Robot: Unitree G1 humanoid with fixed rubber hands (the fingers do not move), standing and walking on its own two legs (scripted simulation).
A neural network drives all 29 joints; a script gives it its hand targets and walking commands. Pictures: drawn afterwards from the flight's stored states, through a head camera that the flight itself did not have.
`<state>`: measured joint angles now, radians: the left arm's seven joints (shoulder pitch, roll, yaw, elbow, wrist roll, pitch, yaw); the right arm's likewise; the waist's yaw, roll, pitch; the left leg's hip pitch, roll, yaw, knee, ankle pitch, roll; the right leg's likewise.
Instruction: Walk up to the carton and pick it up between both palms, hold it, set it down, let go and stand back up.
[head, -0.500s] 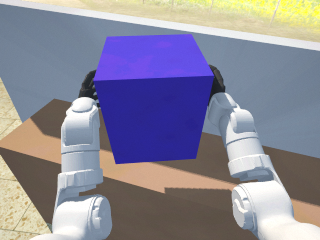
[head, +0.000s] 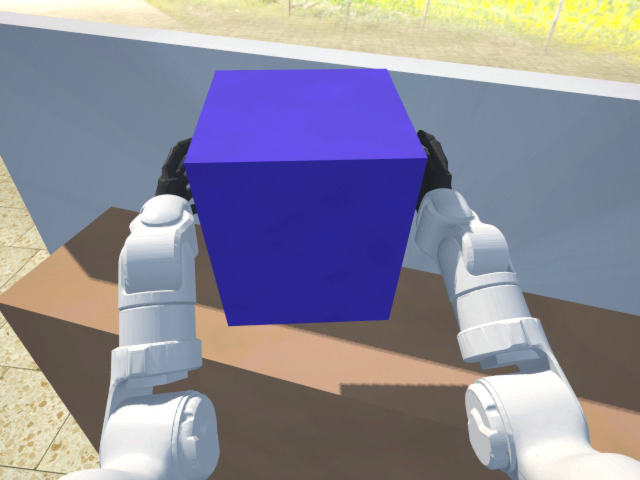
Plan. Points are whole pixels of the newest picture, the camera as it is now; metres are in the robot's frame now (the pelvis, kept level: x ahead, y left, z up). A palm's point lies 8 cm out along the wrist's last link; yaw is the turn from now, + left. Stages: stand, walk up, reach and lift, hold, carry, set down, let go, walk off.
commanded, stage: hold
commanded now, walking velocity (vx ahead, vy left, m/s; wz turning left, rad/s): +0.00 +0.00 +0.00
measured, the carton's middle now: (305, 200) +0.38 -0.01 +0.21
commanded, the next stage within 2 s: none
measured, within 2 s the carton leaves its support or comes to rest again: neither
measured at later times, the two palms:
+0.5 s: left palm (171, 207) +0.36 +0.15 +0.21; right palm (419, 195) +0.36 -0.15 +0.22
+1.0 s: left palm (156, 195) +0.36 +0.16 +0.23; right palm (410, 185) +0.36 -0.14 +0.23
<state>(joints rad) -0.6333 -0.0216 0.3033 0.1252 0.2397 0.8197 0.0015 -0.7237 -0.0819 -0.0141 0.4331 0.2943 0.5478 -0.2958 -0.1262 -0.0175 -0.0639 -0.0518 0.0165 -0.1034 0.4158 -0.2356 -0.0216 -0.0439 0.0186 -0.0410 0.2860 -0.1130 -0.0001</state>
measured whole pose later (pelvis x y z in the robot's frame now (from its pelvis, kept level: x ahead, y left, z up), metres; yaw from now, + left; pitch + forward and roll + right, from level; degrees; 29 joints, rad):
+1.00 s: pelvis -0.01 +0.00 +0.00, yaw +0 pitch -7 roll -1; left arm -0.79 0.04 0.35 0.30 0.26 0.80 -0.03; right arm -0.86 -0.05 -0.08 0.60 0.21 0.52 -0.27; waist -0.08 -0.04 -0.03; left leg -0.06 0.00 -0.10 0.38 -0.20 -0.02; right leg -0.07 0.01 -0.03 0.30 -0.10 0.00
